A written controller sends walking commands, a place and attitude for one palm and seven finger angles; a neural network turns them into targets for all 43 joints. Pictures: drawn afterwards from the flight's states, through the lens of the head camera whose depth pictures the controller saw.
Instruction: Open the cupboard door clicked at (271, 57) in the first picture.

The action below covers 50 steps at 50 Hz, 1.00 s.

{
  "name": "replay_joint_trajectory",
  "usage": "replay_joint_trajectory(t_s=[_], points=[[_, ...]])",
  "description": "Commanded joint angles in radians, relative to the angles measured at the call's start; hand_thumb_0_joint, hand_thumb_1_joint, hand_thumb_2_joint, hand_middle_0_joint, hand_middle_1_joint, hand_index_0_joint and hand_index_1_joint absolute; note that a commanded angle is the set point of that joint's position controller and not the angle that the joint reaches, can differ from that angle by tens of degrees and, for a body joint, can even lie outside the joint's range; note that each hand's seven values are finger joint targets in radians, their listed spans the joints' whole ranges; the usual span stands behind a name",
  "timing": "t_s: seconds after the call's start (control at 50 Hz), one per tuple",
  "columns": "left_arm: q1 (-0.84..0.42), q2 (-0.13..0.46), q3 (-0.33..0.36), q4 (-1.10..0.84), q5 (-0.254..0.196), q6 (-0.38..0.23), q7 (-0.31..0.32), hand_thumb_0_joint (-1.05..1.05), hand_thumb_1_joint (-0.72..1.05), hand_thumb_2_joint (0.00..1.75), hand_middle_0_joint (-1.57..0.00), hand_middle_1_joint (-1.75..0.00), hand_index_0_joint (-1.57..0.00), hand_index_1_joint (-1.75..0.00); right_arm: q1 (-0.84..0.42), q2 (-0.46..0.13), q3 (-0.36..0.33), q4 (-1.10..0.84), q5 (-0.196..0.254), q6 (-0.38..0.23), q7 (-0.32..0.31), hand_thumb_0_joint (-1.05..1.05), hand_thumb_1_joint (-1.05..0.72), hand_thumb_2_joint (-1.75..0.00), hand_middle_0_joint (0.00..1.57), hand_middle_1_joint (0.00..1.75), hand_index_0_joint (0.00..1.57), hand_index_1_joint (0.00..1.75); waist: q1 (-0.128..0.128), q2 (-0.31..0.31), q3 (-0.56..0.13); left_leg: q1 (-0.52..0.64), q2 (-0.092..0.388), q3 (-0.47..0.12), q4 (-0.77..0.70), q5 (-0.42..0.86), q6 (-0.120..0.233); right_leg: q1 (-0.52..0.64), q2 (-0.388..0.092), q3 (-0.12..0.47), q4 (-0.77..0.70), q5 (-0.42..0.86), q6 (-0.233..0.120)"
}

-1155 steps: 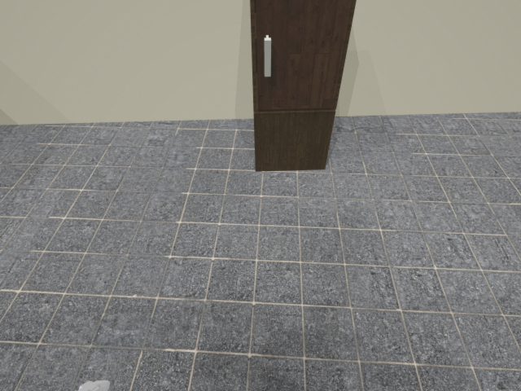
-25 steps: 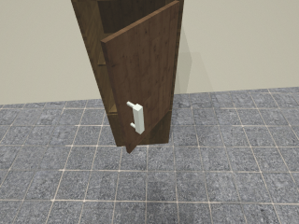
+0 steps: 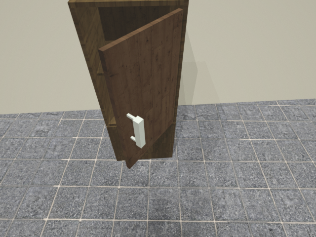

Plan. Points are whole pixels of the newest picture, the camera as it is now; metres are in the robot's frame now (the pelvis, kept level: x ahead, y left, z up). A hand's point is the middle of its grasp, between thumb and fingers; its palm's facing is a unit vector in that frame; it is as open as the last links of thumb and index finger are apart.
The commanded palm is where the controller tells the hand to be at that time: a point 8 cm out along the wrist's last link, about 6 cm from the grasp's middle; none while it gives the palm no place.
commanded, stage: look to check the result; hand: left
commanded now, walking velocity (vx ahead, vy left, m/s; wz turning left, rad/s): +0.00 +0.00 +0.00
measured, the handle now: (135, 130) +0.49 +0.12 -0.08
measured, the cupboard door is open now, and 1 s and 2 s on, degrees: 49 49 49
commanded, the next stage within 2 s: walk to a spot facing it in 0.52 s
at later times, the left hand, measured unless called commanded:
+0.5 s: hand out of the picture -0.03 +0.14 -0.18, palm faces +0.07 -0.98 -0.18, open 7.3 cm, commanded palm none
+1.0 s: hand out of the picture +0.02 +0.18 -0.18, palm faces -0.08 -0.97 -0.23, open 7.3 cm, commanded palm none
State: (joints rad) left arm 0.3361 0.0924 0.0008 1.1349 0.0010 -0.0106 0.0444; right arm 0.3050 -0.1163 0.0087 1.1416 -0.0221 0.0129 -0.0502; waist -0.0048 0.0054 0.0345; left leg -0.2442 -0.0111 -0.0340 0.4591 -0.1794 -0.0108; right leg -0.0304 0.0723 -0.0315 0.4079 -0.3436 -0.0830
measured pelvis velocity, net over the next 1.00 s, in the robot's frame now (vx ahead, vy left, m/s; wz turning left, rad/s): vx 0.00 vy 0.00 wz -0.17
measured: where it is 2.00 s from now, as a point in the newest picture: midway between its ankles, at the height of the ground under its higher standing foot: outside the picture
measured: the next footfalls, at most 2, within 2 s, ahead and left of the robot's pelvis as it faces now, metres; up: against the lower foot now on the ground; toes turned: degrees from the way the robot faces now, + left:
left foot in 1.68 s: +0.12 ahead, +0.08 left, +0.00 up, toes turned -33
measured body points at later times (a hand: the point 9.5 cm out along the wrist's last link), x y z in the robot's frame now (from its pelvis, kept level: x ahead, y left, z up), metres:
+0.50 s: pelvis +0.01 -0.01 +0.00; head +0.02 -0.02 +0.45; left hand -0.03 +0.20 -0.16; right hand +0.00 -0.22 -0.17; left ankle +0.04 +0.13 -0.74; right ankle -0.07 -0.06 -0.74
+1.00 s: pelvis +0.00 +0.00 -0.01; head +0.04 -0.02 +0.44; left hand +0.03 +0.23 -0.16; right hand -0.01 -0.24 -0.17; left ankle +0.04 +0.13 -0.74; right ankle -0.07 -0.06 -0.73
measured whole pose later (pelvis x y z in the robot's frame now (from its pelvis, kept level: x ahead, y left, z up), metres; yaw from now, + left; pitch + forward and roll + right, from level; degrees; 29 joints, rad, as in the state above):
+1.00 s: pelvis +0.00 +0.00 -0.01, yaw -10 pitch +0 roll +2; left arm 0.29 0.15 0.07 1.05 0.02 0.05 0.01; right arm 0.24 -0.16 -0.04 1.03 -0.03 0.02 -0.06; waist 0.02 0.00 0.08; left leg -0.31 0.06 0.12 0.58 -0.27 -0.01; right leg -0.24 0.09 0.04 0.73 -0.48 -0.06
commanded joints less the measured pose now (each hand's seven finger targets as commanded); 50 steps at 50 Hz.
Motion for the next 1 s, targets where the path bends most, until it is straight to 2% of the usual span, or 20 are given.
replay_joint_trajectory(t_s=[0.0, 0.1, 0.3, 0.36, 0.5, 0.62, 0.74, 0.78, 0.82, 0.86, 0.9, 0.92, 0.94, 0.96, 0.98], points=[[0.112, 0.098, 0.021, -0.002, 0.000, -0.002, 0.011, 0.00, 0.90, 0.90, -0.20, -0.30, -0.20, -0.30, 0.073, -0.076, -0.015, -0.016, 0.003, -0.010, -0.010, 0.00, -0.90, -0.90, 0.20, 0.30, 0.20, 0.30, 0.005, -0.015, 0.068, 0.067, 0.086, -0.047, -0.025, 0.188, 0.055, -0.129, -0.161, 0.105, -0.102, 0.303, 0.037], [0.123, 0.100, 0.021, 0.000, 0.000, 0.000, 0.013, 0.00, 0.90, 0.90, -0.20, -0.30, -0.20, -0.30, 0.068, -0.078, -0.016, -0.017, 0.005, -0.006, -0.010, 0.00, -0.90, -0.90, 0.20, 0.30, 0.20, 0.30, 0.006, -0.031, 0.088, 0.071, 0.083, -0.039, -0.018, 0.182, 0.055, -0.133, -0.163, 0.102, -0.105, 0.335, 0.049], [0.132, 0.109, 0.022, 0.000, -0.001, 0.000, 0.015, 0.00, 0.90, 0.90, -0.20, -0.30, -0.20, -0.30, 0.066, -0.080, -0.015, -0.016, 0.007, -0.004, -0.011, 0.00, -0.90, -0.90, 0.20, 0.30, 0.20, 0.30, 0.006, -0.047, 0.077, 0.072, 0.081, -0.029, -0.008, 0.182, 0.053, -0.112, -0.164, 0.102, -0.100, 0.392, 0.065], [0.141, 0.108, 0.024, 0.002, -0.001, 0.000, 0.015, 0.00, 0.90, 0.90, -0.20, -0.30, -0.20, -0.30, 0.058, -0.083, -0.016, -0.017, 0.007, -0.006, -0.013, 0.00, -0.90, -0.90, 0.20, 0.30, 0.20, 0.30, 0.010, -0.038, 0.068, 0.082, 0.079, -0.023, -0.001, 0.199, 0.054, -0.102, -0.167, 0.100, -0.094, 0.442, 0.070], [0.140, 0.107, 0.023, 0.000, 0.000, 0.002, 0.015, 0.00, 0.90, 0.90, -0.20, -0.30, -0.20, -0.30, 0.058, -0.078, -0.015, -0.015, 0.007, -0.005, -0.015, 0.00, -0.90, -0.90, 0.20, 0.30, 0.20, 0.30, 0.010, -0.023, 0.091, 0.074, 0.079, -0.025, -0.001, 0.195, 0.055, -0.109, -0.164, 0.102, -0.096, 0.424, 0.073], [0.130, 0.106, 0.024, -0.003, -0.001, 0.002, 0.013, 0.00, 0.90, 0.90, -0.20, -0.30, -0.20, -0.30, 0.064, -0.085, -0.015, -0.016, 0.005, -0.008, -0.016, 0.00, -0.90, -0.90, 0.20, 0.30, 0.20, 0.30, 0.007, -0.018, 0.076, 0.083, 0.082, -0.031, -0.005, 0.211, 0.055, -0.098, -0.162, 0.099, -0.093, 0.411, 0.064], [0.093, 0.143, 0.062, -0.040, 0.012, 0.029, 0.004, 0.00, 0.90, 0.90, -0.20, -0.30, -0.20, -0.30, 0.054, -0.121, -0.048, -0.039, 0.004, 0.011, -0.027, 0.00, -0.90, -0.90, 0.20, 0.30, 0.20, 0.30, 0.001, -0.041, 0.073, 0.046, 0.116, 0.026, 0.067, 0.150, 0.043, -0.140, -0.159, 0.159, -0.024, 0.467, 0.036], [0.077, 0.146, 0.072, -0.059, 0.016, 0.035, 0.001, 0.00, 0.90, 0.90, -0.20, -0.30, -0.20, -0.30, 0.046, -0.130, -0.059, -0.060, 0.002, 0.016, -0.029, 0.00, -0.90, -0.90, 0.20, 0.30, 0.20, 0.30, -0.003, -0.029, 0.059, 0.045, 0.128, 0.036, 0.084, 0.119, 0.040, -0.164, -0.155, 0.182, 0.000, 0.442, 0.021], [0.057, 0.156, 0.081, -0.083, 0.017, 0.038, -0.006, 0.00, 0.90, 0.90, -0.20, -0.30, -0.20, -0.30, 0.044, -0.142, -0.069, -0.078, 0.001, 0.013, -0.029, 0.00, -0.90, -0.90, 0.20, 0.30, 0.20, 0.30, -0.007, -0.009, 0.043, 0.056, 0.151, 0.025, 0.078, 0.127, 0.045, -0.195, -0.138, 0.196, 0.035, 0.420, 0.013], [0.037, 0.158, 0.088, -0.103, 0.017, 0.040, -0.011, 0.00, 0.90, 0.90, -0.20, -0.30, -0.20, -0.30, 0.044, -0.161, -0.077, -0.095, 0.000, 0.010, -0.031, 0.00, -0.90, -0.90, 0.20, 0.30, 0.20, 0.30, -0.009, 0.040, 0.028, 0.077, 0.195, -0.018, 0.047, 0.139, 0.068, -0.241, -0.102, 0.188, 0.089, 0.357, 0.019], [0.017, 0.145, 0.090, -0.125, 0.017, 0.044, -0.018, 0.00, 0.90, 0.90, -0.20, -0.30, -0.20, -0.30, 0.052, -0.193, -0.087, -0.113, -0.004, 0.007, -0.032, 0.00, -0.90, -0.90, 0.20, 0.30, 0.20, 0.30, -0.010, 0.133, 0.026, 0.095, 0.285, -0.116, -0.027, 0.098, 0.124, -0.327, -0.048, 0.151, 0.204, 0.180, 0.029], [0.003, 0.139, 0.092, -0.141, 0.017, 0.047, -0.025, 0.00, 0.90, 0.90, -0.20, -0.30, -0.20, -0.30, 0.054, -0.214, -0.091, -0.122, -0.008, 0.004, -0.030, 0.00, -0.90, -0.90, 0.20, 0.30, 0.20, 0.30, -0.008, 0.185, 0.018, 0.080, 0.356, -0.180, -0.097, 0.057, 0.163, -0.353, -0.024, 0.108, 0.316, 0.001, 0.034], [-0.026, 0.136, 0.095, -0.157, 0.019, 0.051, -0.032, 0.00, 0.90, 0.90, -0.20, -0.30, -0.20, -0.30, 0.051, -0.224, -0.095, -0.134, -0.011, -0.001, -0.026, 0.00, -0.90, -0.90, 0.20, 0.30, 0.20, 0.30, -0.012, 0.214, 0.012, 0.055, 0.416, -0.221, -0.165, 0.026, 0.203, -0.372, -0.029, 0.064, 0.451, -0.184, 0.044], [-0.047, 0.137, 0.097, -0.175, 0.020, 0.055, -0.039, 0.00, 0.90, 0.90, -0.20, -0.30, -0.20, -0.30, 0.035, -0.233, -0.094, -0.151, -0.014, -0.005, -0.023, 0.00, -0.90, -0.90, 0.20, 0.30, 0.20, 0.30, -0.008, 0.195, 0.004, 0.024, 0.445, -0.223, -0.192, 0.013, 0.220, -0.367, -0.059, 0.067, 0.521, -0.246, 0.045], [-0.049, 0.130, 0.097, -0.182, 0.022, 0.056, -0.044, 0.00, 0.90, 0.90, -0.20, -0.30, -0.20, -0.30, 0.002, -0.234, -0.093, -0.167, -0.015, -0.007, -0.022, 0.00, -0.90, -0.90, 0.20, 0.30, 0.20, 0.30, 0.008, 0.143, -0.011, 0.005, 0.453, -0.195, -0.183, -0.004, 0.214, -0.345, -0.089, 0.080, 0.525, -0.243, 0.040]])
